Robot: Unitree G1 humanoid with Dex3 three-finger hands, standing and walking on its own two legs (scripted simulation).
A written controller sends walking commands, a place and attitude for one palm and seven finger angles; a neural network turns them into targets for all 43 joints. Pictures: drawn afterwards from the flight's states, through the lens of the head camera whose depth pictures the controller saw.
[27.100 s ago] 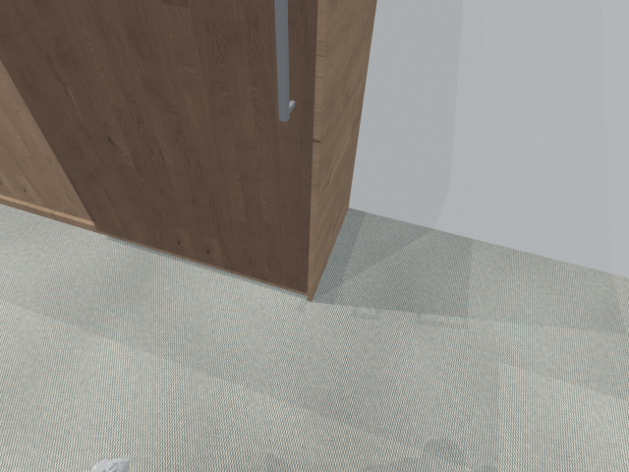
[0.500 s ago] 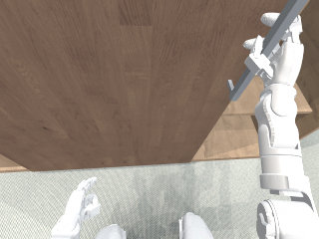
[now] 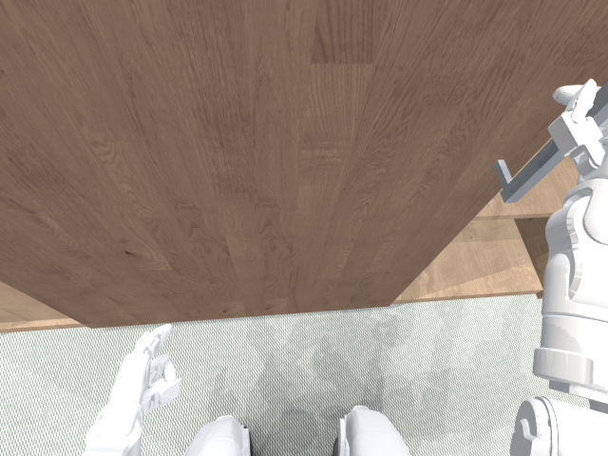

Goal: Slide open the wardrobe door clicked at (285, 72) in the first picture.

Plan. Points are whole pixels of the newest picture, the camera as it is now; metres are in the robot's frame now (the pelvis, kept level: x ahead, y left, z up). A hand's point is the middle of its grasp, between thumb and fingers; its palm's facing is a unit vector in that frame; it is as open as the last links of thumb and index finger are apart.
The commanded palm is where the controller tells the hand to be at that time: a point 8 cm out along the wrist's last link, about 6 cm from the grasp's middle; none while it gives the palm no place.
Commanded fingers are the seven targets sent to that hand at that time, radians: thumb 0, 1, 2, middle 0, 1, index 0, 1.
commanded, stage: step sideways, sliding the door along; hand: right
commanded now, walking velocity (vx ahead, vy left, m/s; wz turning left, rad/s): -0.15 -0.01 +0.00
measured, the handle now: (581, 102) +0.45 -0.29 +0.19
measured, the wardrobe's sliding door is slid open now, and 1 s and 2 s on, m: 0.56 0.56 0.56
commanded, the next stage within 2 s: stop walking and hold the door there in 0.16 s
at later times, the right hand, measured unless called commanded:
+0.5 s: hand (574, 125) +0.42 -0.26 +0.19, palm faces +0.53 +0.80 -0.28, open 6.7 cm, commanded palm +0.37 -0.28 +0.17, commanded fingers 0.00 -0.90 -0.90 0.45 1.40 0.45 1.40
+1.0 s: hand (573, 127) +0.41 -0.26 +0.20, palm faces +0.43 +0.88 -0.20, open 6.7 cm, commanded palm +0.37 -0.28 +0.17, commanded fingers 0.00 -0.90 -0.90 0.45 1.40 0.45 1.40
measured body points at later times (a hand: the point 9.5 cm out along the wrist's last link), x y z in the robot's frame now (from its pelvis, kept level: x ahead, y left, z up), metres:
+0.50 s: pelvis +0.05 +0.03 +0.00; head +0.11 +0.06 +0.45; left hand +0.27 +0.26 -0.09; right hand +0.38 -0.30 +0.21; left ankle +0.07 +0.16 -0.73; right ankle +0.04 -0.10 -0.67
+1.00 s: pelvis +0.00 +0.00 +0.01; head +0.02 +0.00 +0.46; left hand +0.08 +0.25 -0.09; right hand +0.38 -0.30 +0.21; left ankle -0.04 +0.13 -0.72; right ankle +0.10 -0.09 -0.73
